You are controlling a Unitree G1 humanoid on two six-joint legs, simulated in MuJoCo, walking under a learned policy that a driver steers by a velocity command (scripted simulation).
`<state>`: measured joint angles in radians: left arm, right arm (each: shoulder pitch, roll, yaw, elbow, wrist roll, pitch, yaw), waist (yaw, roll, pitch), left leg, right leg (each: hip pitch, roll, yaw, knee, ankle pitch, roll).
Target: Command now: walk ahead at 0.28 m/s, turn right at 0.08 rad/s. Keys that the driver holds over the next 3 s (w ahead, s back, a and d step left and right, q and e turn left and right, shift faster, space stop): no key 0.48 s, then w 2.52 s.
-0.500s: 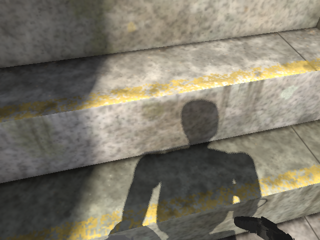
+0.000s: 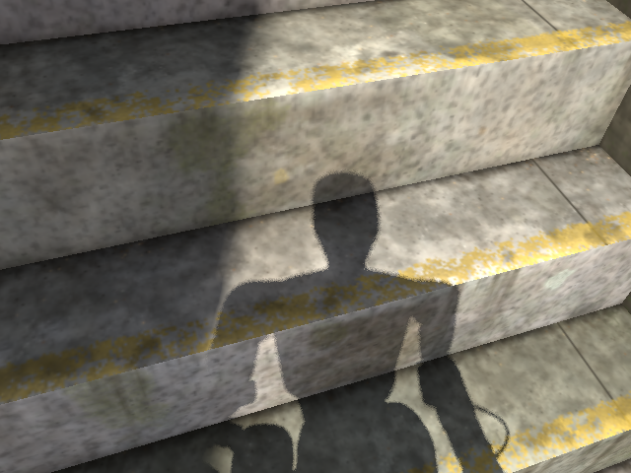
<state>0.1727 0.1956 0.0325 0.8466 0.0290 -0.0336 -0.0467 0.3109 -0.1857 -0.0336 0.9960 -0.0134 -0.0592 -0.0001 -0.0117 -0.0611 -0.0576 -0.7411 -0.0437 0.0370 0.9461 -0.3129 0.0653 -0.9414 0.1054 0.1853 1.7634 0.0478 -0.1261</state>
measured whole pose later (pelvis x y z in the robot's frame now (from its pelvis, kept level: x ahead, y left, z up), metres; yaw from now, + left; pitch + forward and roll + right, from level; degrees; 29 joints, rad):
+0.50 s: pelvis -0.02 -0.11 -0.16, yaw +1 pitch -2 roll +2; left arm 0.51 0.19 0.00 0.95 0.04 0.01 -0.01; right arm 0.04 -0.15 -0.07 0.67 -0.01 0.02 -0.11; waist 0.05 0.01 -0.06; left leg -1.01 -0.11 -0.16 1.95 -0.66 0.02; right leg -0.11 -0.08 -0.08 0.45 -0.23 -0.01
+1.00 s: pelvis +0.00 -0.08 -0.14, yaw +6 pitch +5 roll +2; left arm 0.50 0.19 0.08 0.96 0.00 -0.10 0.04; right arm -0.11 -0.07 0.03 0.51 0.00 0.03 -0.03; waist 0.05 -0.05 0.01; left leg -1.19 0.08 0.11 1.78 -0.63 0.15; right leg -0.02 -0.13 -0.16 0.08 -0.10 -0.03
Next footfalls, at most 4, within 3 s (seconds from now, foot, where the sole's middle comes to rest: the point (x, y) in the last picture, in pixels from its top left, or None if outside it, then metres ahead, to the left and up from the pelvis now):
0.46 right None -0.01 -0.23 -0.94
1.06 left None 0.17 0.08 -0.69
1.52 right None -0.03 -0.14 -0.94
2.04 left None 0.13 0.13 -0.71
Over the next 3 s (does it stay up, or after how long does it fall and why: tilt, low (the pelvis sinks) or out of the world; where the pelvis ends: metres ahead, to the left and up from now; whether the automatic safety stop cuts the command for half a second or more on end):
stays up -0.01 -0.13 -0.17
